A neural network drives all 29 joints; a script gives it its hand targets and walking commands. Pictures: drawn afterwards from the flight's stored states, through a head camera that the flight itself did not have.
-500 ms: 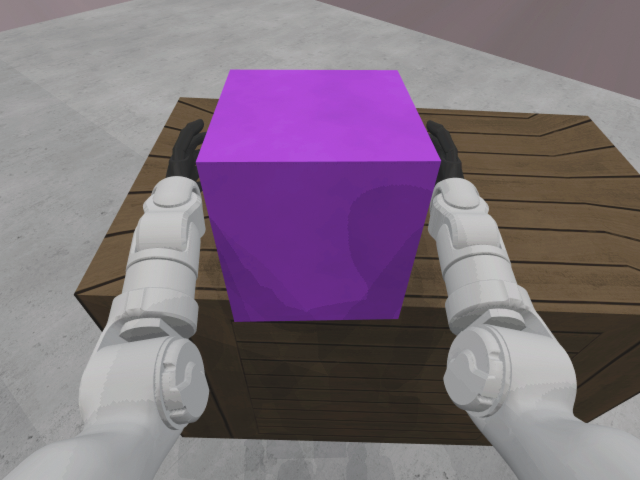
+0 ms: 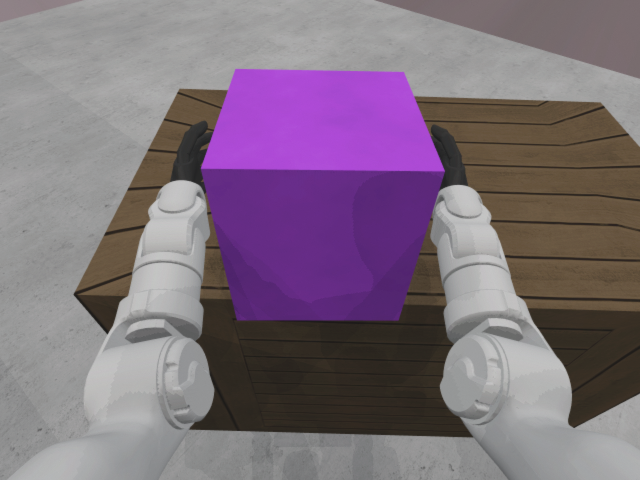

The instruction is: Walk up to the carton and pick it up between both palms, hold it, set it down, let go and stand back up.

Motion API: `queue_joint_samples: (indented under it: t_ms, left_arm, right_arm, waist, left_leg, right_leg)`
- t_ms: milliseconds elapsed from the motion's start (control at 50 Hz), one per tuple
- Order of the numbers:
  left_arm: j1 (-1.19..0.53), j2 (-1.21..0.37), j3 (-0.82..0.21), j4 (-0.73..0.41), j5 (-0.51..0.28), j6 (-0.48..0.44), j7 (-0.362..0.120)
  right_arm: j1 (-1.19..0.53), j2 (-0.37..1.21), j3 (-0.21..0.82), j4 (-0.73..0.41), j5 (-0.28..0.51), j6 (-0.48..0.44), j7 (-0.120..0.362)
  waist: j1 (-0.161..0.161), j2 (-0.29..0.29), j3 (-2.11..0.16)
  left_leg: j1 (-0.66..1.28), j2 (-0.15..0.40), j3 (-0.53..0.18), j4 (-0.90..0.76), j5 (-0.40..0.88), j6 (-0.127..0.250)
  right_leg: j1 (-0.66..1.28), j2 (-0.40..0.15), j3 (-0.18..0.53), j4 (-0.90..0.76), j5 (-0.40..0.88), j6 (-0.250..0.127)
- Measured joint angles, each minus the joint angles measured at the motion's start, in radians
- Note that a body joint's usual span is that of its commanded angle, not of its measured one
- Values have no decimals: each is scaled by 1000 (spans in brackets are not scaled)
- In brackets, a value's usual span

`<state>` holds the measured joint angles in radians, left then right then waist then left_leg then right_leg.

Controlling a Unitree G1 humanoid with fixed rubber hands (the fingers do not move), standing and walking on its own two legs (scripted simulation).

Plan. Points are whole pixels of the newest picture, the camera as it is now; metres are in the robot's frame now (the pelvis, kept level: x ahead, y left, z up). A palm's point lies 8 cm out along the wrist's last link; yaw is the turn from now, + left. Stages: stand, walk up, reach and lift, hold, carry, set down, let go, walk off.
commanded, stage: set down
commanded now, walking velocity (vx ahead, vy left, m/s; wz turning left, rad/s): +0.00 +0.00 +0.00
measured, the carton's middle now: (319, 198) +0.47 -0.02 +0.10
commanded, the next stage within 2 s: none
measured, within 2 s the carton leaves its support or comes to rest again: rests again in 0.08 s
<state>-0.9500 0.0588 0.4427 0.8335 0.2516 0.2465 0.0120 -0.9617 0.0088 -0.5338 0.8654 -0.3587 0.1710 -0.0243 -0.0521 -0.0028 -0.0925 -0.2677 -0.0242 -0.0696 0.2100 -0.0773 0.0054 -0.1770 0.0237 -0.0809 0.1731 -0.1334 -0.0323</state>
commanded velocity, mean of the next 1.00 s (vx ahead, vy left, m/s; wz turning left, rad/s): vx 0.00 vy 0.00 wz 0.00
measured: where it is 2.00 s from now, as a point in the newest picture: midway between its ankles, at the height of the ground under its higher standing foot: outside the picture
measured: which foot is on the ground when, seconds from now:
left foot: down 0.00-1.00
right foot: down 0.00-1.00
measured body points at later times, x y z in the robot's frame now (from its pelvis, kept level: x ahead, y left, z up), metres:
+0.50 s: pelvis -0.01 +0.00 +0.00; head +0.03 +0.00 +0.45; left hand +0.46 +0.15 +0.15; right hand +0.44 -0.18 +0.15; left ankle +0.01 +0.12 -0.75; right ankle -0.04 -0.09 -0.75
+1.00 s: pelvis -0.01 +0.00 +0.00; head +0.04 +0.00 +0.45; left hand +0.45 +0.15 +0.14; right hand +0.43 -0.18 +0.14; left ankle +0.01 +0.12 -0.75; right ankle -0.04 -0.09 -0.75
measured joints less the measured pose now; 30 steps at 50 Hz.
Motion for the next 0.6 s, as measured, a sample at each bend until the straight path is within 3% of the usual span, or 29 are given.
queue_joint_samples:
  t_ms: [600]
  left_arm:
    - [5,-32,87,-11,60,-81,-58]
  right_arm:
    - [38,67,-84,-125,-91,-21,41]
  waist:
    - [6,-6,67]
  left_leg:
    - [52,-2,-3,-38,23,-2]
  right_leg:
    - [37,-5,-12,1,1,-1]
